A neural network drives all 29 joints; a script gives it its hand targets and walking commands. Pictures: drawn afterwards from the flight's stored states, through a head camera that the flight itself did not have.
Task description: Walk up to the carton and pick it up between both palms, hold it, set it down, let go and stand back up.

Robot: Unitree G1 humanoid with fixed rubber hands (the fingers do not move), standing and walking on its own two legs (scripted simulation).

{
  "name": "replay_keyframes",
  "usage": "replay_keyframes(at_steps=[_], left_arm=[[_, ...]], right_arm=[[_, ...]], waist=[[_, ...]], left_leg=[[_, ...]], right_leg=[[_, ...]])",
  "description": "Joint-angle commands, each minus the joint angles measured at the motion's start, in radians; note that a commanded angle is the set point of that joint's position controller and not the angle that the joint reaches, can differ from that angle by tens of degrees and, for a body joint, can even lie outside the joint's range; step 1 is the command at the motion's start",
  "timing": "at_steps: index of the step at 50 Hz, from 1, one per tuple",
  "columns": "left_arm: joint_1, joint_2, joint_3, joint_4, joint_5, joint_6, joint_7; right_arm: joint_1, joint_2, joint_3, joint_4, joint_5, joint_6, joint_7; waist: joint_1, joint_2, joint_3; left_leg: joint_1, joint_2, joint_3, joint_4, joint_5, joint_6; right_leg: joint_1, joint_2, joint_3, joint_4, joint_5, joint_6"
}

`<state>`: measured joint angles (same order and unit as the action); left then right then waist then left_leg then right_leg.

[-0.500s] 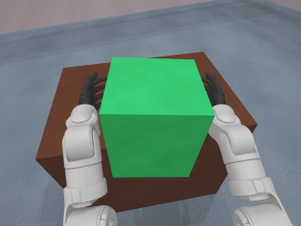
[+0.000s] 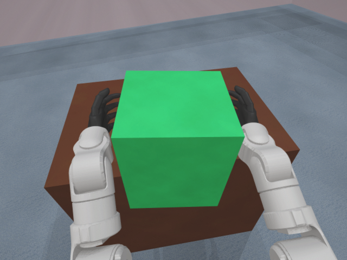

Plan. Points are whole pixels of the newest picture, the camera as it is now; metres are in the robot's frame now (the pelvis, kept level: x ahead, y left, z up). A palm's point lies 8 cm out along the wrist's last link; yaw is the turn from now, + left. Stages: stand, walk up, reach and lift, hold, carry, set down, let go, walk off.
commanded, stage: hold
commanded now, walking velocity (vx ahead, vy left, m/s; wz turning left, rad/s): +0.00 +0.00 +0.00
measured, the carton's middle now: (174, 141) +0.35 +0.01 +0.11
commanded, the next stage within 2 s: set down in 1.90 s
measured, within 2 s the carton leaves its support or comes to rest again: neither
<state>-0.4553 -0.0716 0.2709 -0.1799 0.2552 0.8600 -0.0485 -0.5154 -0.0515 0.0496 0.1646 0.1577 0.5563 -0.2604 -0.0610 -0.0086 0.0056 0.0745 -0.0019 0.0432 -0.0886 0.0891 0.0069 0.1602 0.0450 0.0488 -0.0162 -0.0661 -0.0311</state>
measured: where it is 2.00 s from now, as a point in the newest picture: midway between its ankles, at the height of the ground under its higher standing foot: outside the picture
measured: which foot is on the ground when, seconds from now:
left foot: down 0.00-1.00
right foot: down 0.00-1.00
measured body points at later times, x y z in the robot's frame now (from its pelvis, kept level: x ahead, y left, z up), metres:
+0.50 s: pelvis +0.00 +0.00 +0.00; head -0.02 +0.01 +0.45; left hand +0.35 +0.16 +0.18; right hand +0.36 -0.15 +0.16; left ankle +0.04 +0.12 -0.75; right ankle -0.04 -0.09 -0.75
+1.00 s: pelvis +0.00 +0.00 +0.00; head -0.02 +0.00 +0.45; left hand +0.35 +0.16 +0.18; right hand +0.36 -0.14 +0.16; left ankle +0.04 +0.12 -0.75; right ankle -0.04 -0.09 -0.75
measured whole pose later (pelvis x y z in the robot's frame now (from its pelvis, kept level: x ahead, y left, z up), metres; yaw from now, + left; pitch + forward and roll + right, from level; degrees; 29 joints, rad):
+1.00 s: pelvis +0.00 +0.00 +0.00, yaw +0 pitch -4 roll +0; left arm -0.48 -0.08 0.29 -0.15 0.27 0.86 -0.05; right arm -0.55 -0.04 0.03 0.22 0.14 0.55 -0.25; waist -0.06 -0.01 0.02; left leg 0.07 0.00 0.05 -0.09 0.09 0.01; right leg 0.15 0.05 0.05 -0.01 -0.06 -0.03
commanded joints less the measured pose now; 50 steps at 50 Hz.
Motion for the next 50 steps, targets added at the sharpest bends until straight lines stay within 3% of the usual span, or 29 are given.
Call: replay_keyframes(at_steps=[1,3,4,5,6,7,8,11,13,18,22,26,28,31,33,35,37,43,44,48,49,50], left_arm=[[-0.505,-0.364,-0.361,0.029,-0.126,-0.012,-0.145],[-0.546,-0.396,-0.367,0.003,-0.131,-0.025,-0.145],[-0.555,-0.414,-0.369,-0.017,-0.139,-0.034,-0.139],[-0.557,-0.438,-0.400,-0.042,-0.155,-0.042,-0.130],[-0.577,-0.446,-0.400,-0.059,-0.155,-0.051,-0.119],[-0.582,-0.440,-0.402,-0.028,-0.147,-0.055,-0.112],[-0.576,-0.444,-0.410,-0.053,-0.159,-0.063,-0.104],[-0.530,-0.420,-0.375,0.004,-0.135,-0.060,-0.106],[-0.479,-0.392,-0.337,0.033,-0.114,-0.045,-0.118],[-0.479,-0.404,-0.378,-0.068,-0.135,-0.024,-0.141],[-0.511,-0.416,-0.455,-0.140,-0.163,-0.020,-0.124],[-0.522,-0.398,-0.452,-0.108,-0.168,-0.021,-0.112],[-0.513,-0.400,-0.422,-0.058,-0.154,-0.020,-0.116],[-0.506,-0.394,-0.363,0.005,-0.134,-0.028,-0.124],[-0.472,-0.387,-0.304,0.069,-0.115,-0.028,-0.135],[-0.502,-0.387,-0.300,0.042,-0.114,-0.035,-0.140],[-0.523,-0.405,-0.341,-0.008,-0.121,-0.042,-0.139],[-0.498,-0.412,-0.418,-0.100,-0.156,-0.034,-0.118],[-0.500,-0.412,-0.421,-0.103,-0.155,-0.035,-0.118],[-0.538,-0.369,-0.386,-0.018,-0.141,-0.035,-0.134],[-0.541,-0.386,-0.387,-0.005,-0.138,-0.037,-0.136],[-0.536,-0.412,-0.392,0.002,-0.144,-0.039,-0.137]], right_arm=[[-0.514,0.357,0.242,-0.123,0.042,-0.022,0.083],[-0.566,0.393,0.238,-0.157,0.041,-0.036,0.091],[-0.591,0.421,0.268,-0.196,0.056,-0.042,0.095],[-0.634,0.425,0.292,-0.253,0.070,-0.053,0.096],[-0.662,0.432,0.307,-0.257,0.077,-0.057,0.099],[-0.669,0.428,0.305,-0.243,0.070,-0.061,0.103],[-0.668,0.440,0.325,-0.248,0.075,-0.065,0.108],[-0.595,0.425,0.312,-0.187,0.054,-0.059,0.110],[-0.515,0.416,0.303,-0.138,0.048,-0.043,0.104],[-0.507,0.407,0.305,-0.190,0.085,-0.044,0.080],[-0.552,0.392,0.331,-0.242,0.107,-0.056,0.087],[-0.541,0.389,0.310,-0.219,0.091,-0.048,0.099],[-0.568,0.390,0.298,-0.227,0.075,-0.047,0.098],[-0.580,0.391,0.282,-0.204,0.045,-0.044,0.099],[-0.578,0.391,0.282,-0.183,0.041,-0.040,0.094],[-0.584,0.398,0.289,-0.170,0.042,-0.040,0.090],[-0.588,0.419,0.301,-0.171,0.066,-0.048,0.091],[-0.560,0.412,0.340,-0.232,0.111,-0.054,0.092],[-0.557,0.401,0.336,-0.225,0.104,-0.057,0.090],[-0.549,0.394,0.289,-0.127,0.061,-0.044,0.086],[-0.536,0.398,0.267,-0.115,0.048,-0.042,0.086],[-0.563,0.410,0.275,-0.161,0.044,-0.048,0.086]], waist=[[-0.011,0.003,-0.145],[-0.004,0.009,-0.196],[0.015,-0.019,-0.247],[-0.002,0.020,-0.329],[0.017,0.000,-0.359],[0.016,0.023,-0.406],[0.016,0.005,-0.420],[0.010,0.002,-0.368],[0.012,-0.033,-0.282],[-0.011,0.037,-0.281],[-0.018,0.092,-0.335],[-0.026,0.070,-0.311],[-0.003,-0.001,-0.284],[0.006,-0.028,-0.265],[0.023,-0.082,-0.242],[0.022,-0.073,-0.232],[0.023,-0.007,-0.278],[-0.001,0.078,-0.350],[-0.008,0.084,-0.357],[0.001,0.005,-0.228],[-0.015,0.029,-0.211],[-0.004,0.018,-0.244]], left_leg=[[0.301,0.025,-0.014,0.070,-0.036,0.029],[0.298,0.022,-0.008,0.071,-0.040,0.039],[0.294,0.024,-0.013,0.077,-0.006,0.044],[0.332,0.024,-0.019,0.066,0.024,0.049],[0.348,0.031,-0.021,0.073,0.055,0.051],[0.369,0.029,-0.022,0.074,0.050,0.050],[0.379,0.034,-0.026,0.075,0.079,0.057],[0.373,0.031,-0.025,0.080,0.097,0.050],[0.344,0.028,-0.017,0.067,0.111,0.053],[0.370,0.016,-0.021,0.073,0.226,0.020],[0.418,0.027,-0.024,0.086,0.282,0.003],[0.408,0.030,-0.024,0.092,0.132,0.017],[0.364,0.033,-0.029,0.081,0.057,0.034],[0.324,0.033,-0.025,0.058,0.025,0.050],[0.309,0.027,-0.018,0.054,0.020,0.064],[0.299,0.028,-0.020,0.051,0.040,0.067],[0.312,0.031,-0.015,0.046,0.068,0.057],[0.384,0.026,-0.020,0.070,0.227,0.028],[0.394,0.022,-0.020,0.073,0.204,0.028],[0.318,0.029,-0.016,0.061,0.033,0.041],[0.295,0.030,-0.021,0.054,0.026,0.039],[0.302,0.027,-0.015,0.060,0.034,0.040]], right_leg=[[-0.278,-0.013,-0.044,-0.013,0.039,0.090],[-0.287,-0.019,-0.034,-0.013,0.035,0.082],[-0.269,-0.026,-0.023,-0.002,0.080,0.083],[-0.252,-0.028,-0.024,0.012,0.115,0.085],[-0.236,-0.022,-0.034,0.018,0.141,0.088],[-0.238,-0.025,-0.031,0.018,0.132,0.086],[-0.255,-0.022,-0.032,0.021,0.147,0.082],[-0.238,-0.024,-0.032,0.012,0.193,0.091],[-0.204,-0.020,-0.024,0.006,0.234,0.107],[-0.161,-0.009,-0.010,0.005,0.340,0.092],[-0.185,-0.005,-0.031,-0.001,0.312,0.081],[-0.256,-0.012,-0.038,-0.009,0.167,0.073],[-0.268,-0.014,-0.035,0.003,0.133,0.081],[-0.227,-0.024,-0.030,-0.002,0.127,0.095],[-0.195,-0.025,-0.023,-0.001,0.139,0.108],[-0.183,-0.028,-0.016,-0.002,0.155,0.109],[-0.178,-0.025,-0.016,0.002,0.184,0.100],[-0.149,-0.016,-0.017,0.008,0.309,0.087],[-0.163,-0.019,-0.014,0.008,0.290,0.089],[-0.220,-0.021,-0.035,-0.006,0.121,0.095],[-0.228,-0.023,-0.029,-0.015,0.125,0.089],[-0.230,-0.025,-0.034,-0.003,0.138,0.091]])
